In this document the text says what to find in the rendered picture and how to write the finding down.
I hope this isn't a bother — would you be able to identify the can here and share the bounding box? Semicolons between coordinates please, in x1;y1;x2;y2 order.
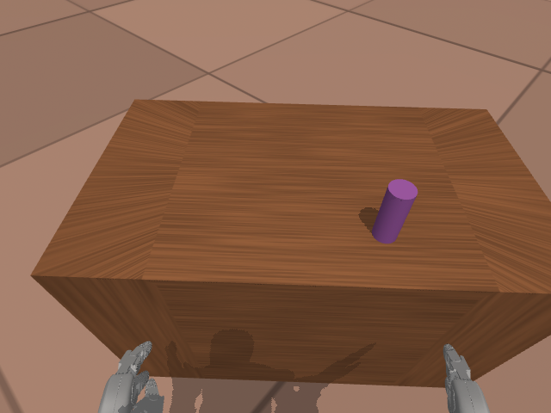
372;179;418;243

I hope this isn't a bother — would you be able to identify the left robot hand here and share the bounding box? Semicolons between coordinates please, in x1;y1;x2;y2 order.
98;341;164;413

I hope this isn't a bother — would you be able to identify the right robot hand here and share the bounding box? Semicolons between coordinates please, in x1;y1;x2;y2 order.
443;344;490;413

